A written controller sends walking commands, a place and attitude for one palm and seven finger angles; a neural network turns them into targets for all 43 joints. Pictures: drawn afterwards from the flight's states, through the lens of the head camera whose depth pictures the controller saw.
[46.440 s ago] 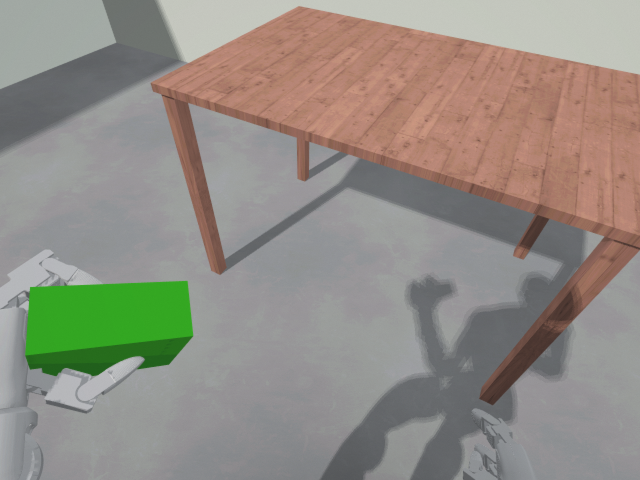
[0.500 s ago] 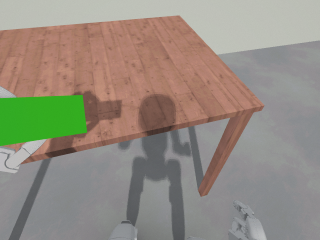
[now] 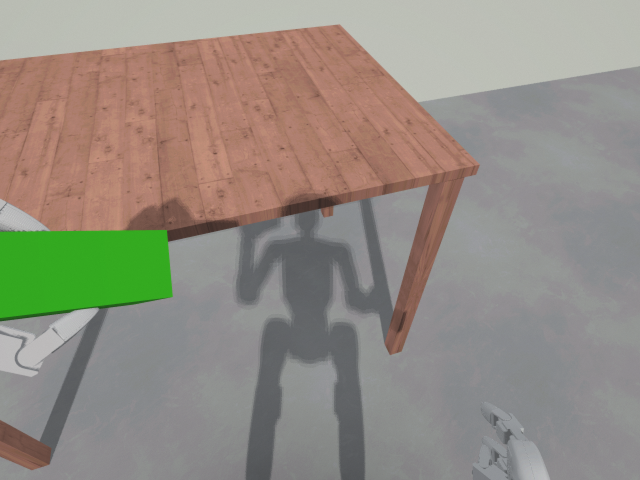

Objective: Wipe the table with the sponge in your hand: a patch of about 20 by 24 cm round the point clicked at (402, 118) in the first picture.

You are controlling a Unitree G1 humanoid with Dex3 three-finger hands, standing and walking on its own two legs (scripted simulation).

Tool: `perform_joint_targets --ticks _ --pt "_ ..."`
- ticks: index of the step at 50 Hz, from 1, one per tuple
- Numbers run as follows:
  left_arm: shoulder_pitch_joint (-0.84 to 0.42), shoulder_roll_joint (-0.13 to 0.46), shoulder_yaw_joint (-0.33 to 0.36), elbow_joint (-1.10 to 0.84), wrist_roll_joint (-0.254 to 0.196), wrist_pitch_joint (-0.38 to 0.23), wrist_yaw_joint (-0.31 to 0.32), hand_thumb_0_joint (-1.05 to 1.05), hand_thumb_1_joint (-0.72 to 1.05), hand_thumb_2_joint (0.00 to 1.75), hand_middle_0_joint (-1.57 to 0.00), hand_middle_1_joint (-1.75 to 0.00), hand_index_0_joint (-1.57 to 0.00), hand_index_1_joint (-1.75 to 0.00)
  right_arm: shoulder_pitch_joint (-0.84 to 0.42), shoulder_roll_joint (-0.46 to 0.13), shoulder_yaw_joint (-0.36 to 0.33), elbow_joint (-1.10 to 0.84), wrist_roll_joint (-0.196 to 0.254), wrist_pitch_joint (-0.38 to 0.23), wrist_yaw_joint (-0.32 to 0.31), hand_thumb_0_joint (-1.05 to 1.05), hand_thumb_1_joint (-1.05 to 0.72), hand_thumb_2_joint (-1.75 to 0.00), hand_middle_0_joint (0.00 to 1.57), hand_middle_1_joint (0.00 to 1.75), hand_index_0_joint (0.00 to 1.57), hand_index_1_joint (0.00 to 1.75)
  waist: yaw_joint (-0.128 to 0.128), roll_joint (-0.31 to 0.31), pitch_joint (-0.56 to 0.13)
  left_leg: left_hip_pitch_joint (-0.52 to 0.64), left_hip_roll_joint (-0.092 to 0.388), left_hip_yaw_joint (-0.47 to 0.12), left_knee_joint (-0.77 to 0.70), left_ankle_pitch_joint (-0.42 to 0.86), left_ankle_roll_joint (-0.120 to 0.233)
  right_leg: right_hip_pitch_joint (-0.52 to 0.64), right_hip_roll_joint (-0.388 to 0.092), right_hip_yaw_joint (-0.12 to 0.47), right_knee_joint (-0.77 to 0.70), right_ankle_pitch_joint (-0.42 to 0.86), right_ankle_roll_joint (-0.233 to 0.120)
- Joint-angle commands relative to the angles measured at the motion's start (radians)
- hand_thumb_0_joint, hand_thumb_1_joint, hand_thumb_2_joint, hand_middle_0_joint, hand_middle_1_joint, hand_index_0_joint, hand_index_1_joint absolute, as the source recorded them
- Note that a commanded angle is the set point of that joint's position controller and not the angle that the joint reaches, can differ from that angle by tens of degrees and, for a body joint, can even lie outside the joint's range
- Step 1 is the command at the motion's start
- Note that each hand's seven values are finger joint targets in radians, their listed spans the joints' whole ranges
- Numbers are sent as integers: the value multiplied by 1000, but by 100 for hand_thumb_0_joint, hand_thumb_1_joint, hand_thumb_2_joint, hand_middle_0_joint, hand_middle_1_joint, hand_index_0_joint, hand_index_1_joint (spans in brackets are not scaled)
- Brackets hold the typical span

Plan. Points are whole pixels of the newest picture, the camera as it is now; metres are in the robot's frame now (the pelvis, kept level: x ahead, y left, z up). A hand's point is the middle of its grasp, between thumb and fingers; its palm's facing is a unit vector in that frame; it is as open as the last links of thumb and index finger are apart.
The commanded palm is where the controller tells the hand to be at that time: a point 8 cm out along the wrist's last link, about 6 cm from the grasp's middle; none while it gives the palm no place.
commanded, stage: stop stepping back and stand still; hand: left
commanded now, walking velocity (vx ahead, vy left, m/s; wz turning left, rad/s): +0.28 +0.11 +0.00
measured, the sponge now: (97, 275) +0.24 +0.20 +0.22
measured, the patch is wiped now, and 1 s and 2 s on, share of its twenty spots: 1.00 1.00 1.00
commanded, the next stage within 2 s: stand and wait in 0.58 s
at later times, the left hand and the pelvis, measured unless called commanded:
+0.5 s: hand (49, 373) +0.14 +0.19 +0.24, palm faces +0.40 -0.83 -0.38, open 9.6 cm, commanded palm +0.09 +0.24 +0.26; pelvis -0.08 -0.04 +0.02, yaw -1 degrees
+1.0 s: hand (5, 331) +0.17 +0.23 +0.24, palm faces +0.41 -0.83 -0.39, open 9.6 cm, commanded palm +0.11 +0.28 +0.26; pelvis -0.06 +0.00 +0.02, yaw -2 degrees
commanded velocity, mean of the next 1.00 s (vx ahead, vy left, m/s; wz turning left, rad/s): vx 0.09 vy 0.05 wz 0.00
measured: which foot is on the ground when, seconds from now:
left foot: down 0.00-0.00, up 0.02-0.18, down 0.20-0.36, up 0.38-0.60, down 0.62-1.00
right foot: down 0.00-0.18, up 0.20-0.36, down 0.38-1.00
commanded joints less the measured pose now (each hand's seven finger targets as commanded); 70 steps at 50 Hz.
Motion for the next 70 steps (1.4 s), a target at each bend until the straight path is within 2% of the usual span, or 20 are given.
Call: perform_joint_targets --ticks 1,3,7,8,9,10,11,13,16,17,18,19,20,23,27,31,37,43,49,70 --pt "-221 178 45 -85 2 -24 5 0 10 130 -120 -160 -120 -160 -157 -111 -35 -89 -9 -12 -15 0 -90 -90 20 30 20 30 -18 -254 -80 -123 -89 -43 479 -153 61 -60 -311 537 -563 -504 -131" --pt "-240 189 49 -141 -5 -15 -2 0 10 130 -120 -160 -120 -160 -160 -99 -19 -55 -15 8 -14 0 -90 -90 20 30 20 30 -44 -128 -86 -54 -52 -67 454 -50 59 -137 -277 420 -506 -472 -127" --pt "-151 169 39 -198 -5 -14 26 0 10 130 -120 -160 -120 -160 -167 -86 12 -76 -28 13 -36 0 -90 -90 20 30 20 30 -32 -30 -122 173 -61 17 -93 -157 105 -166 -190 188 -346 -434 -86" --pt "-133 159 35 -196 -10 -17 30 0 10 130 -120 -160 -120 -160 -173 -114 6 -100 -35 4 -45 0 -90 -90 20 30 20 30 -30 132 -105 126 0 -106 -307 -271 140 -117 -111 128 -157 -392 -67" --pt "-190 181 56 -236 -1 -31 34 0 10 130 -120 -160 -120 -160 -159 -140 1 -104 -34 -5 -39 0 -90 -90 20 30 20 30 -22 358 -89 83 153 -365 -476 -477 200 -140 45 -34 178 -241 -13" --pt "-227 228 111 -252 15 -35 27 0 10 130 -120 -160 -120 -160 -196 -133 -19 -134 -30 -24 -36 0 -90 -90 20 30 20 30 23 360 -173 -127 229 -330 -554 -347 239 18 54 -29 517 -195 -3" --pt "-235 198 91 -136 13 -31 16 0 10 130 -120 -160 -120 -160 -137 -116 -27 -101 -21 -25 -21 0 -90 -90 20 30 20 30 0 279 -106 -176 220 -363 -557 -401 245 -26 28 -2 614 -137 -2" --pt "-227 165 51 -56 15 -24 17 0 10 130 -120 -160 -120 -160 -147 -97 -12 -83 -4 -33 -8 0 -90 -90 20 30 20 30 6 236 -37 -130 191 -285 -493 -397 218 -81 -41 15 379 -155 -10" --pt "-127 114 8 30 -6 -6 10 0 10 130 -120 -160 -120 -160 -170 -117 -4 -100 -16 -4 -26 0 -90 -90 20 30 20 30 23 159 -32 -224 94 -166 -293 -322 133 274 11 -65 -150 -169 -38" --pt "-125 116 4 17 2 -6 -4 0 10 130 -120 -160 -120 -160 -162 -122 -18 -113 -20 7 -28 0 -90 -90 20 30 20 30 36 -18 -13 -307 -2 -50 -8 -252 102 352 -34 26 -347 -96 -69" --pt "-107 135 2 19 11 -7 -16 0 10 130 -120 -160 -120 -160 -159 -107 -29 -127 -11 17 -19 0 -90 -90 20 30 20 30 18 -287 -10 -404 -91 -5 373 -150 71 326 -279 460 -532 -161 -164" --pt "-248 165 13 -87 -10 -36 -22 0 10 130 -120 -160 -120 -160 -201 -118 -18 -124 -12 6 -17 0 -90 -90 20 30 20 30 -10 -169 -2 -402 -70 -82 528 -49 49 222 -364 572 -569 -54 -185" --pt "-202 158 31 -32 -8 -49 -20 0 10 130 -120 -160 -120 -160 -148 -90 -17 -78 -12 -5 -10 0 -90 -90 20 30 20 30 -27 -68 -92 -349 -32 -127 519 5 49 211 -349 489 -516 -191 -178" --pt "-159 187 60 -145 -18 -61 -16 0 10 130 -120 -160 -120 -160 -146 -102 -27 -98 -11 13 -19 0 -90 -90 20 30 20 30 -25 -45 -73 -199 -12 -88 286 101 48 116 -278 284 -468 -81 -130" --pt "-90 163 37 -189 -8 -62 28 0 10 130 -120 -160 -120 -160 -150 -89 -21 -111 -20 -17 -42 0 -90 -90 20 30 20 30 -1 -34 -118 114 -64 29 -147 70 86 97 -240 214 -385 -144 -104" --pt "-136 143 35 -121 -9 -49 40 0 10 130 -120 -160 -120 -160 -153 -140 -41 -117 -17 -21 -46 0 -90 -90 20 30 20 30 5 38 -100 132 33 -157 -224 28 136 89 -95 151 -257 -71 -32" --pt "-147 138 20 -61 -6 -35 25 0 10 130 -120 -160 -120 -160 -157 -115 -28 -109 -3 -6 -30 0 -90 -90 20 30 20 30 -17 -45 -50 89 -26 -70 -120 118 81 98 -162 180 -329 14 -55" --pt "-107 147 39 -175 3 -58 24 0 10 130 -120 -160 -120 -160 -182 -117 -17 -136 -18 -12 -23 0 -90 -90 20 30 20 30 -2 134 -104 93 40 -156 -268 257 99 199 -60 58 -202 201 -16" --pt "-100 132 39 -182 3 -61 31 0 10 130 -120 -160 -120 -160 -175 -100 -8 -120 -21 -13 -21 0 -90 -90 20 30 20 30 -2 142 -158 136 49 -129 -275 320 88 230 -42 43 -205 257 -9" --pt "-73 120 30 -151 -4 -55 33 0 10 130 -120 -160 -120 -160 -192 -103 -16 -121 -20 9 -27 0 -90 -90 20 30 20 30 -6 100 -141 121 24 -99 -287 227 69 230 -59 66 -274 234 -15"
